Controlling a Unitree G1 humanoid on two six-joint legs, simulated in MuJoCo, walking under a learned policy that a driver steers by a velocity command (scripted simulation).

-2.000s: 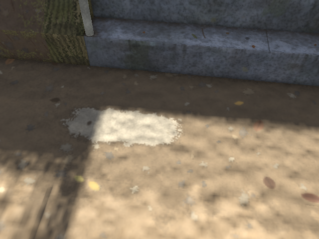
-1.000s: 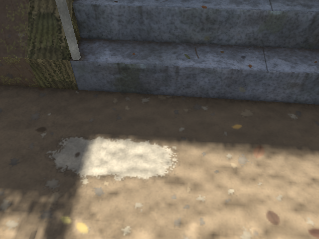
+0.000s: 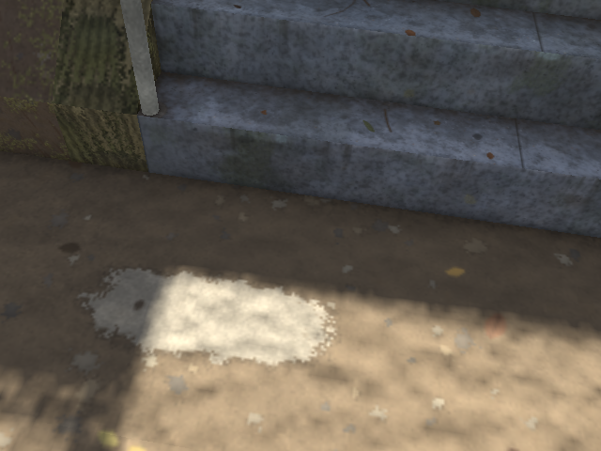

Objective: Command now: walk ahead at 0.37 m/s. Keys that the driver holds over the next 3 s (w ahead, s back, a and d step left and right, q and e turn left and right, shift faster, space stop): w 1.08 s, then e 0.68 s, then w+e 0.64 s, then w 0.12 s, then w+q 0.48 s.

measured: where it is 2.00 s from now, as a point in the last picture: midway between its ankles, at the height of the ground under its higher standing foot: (291, 339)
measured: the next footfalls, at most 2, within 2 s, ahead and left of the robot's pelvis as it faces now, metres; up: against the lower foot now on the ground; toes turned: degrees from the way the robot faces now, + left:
right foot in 0.52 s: +0.46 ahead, -0.11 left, +0.00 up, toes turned -3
left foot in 1.08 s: +0.74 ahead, +0.12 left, +0.00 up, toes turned +5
